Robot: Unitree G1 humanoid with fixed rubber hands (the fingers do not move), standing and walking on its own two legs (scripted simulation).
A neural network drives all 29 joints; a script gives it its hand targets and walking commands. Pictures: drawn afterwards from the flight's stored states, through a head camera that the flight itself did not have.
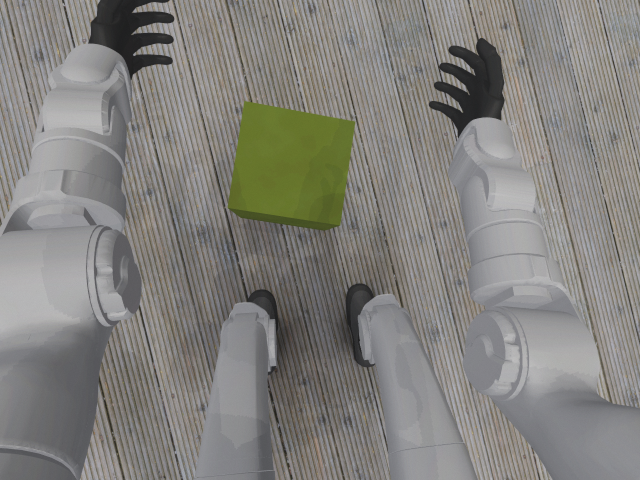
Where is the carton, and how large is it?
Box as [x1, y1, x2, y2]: [228, 101, 354, 230]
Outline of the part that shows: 244,101 228,208 240,217 323,230 339,225 354,121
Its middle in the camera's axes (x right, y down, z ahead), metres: -0.07 -0.13 +0.84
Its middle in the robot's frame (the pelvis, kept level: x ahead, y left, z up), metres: +0.49 +0.01 -0.52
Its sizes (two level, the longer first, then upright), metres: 0.210 0.200 0.250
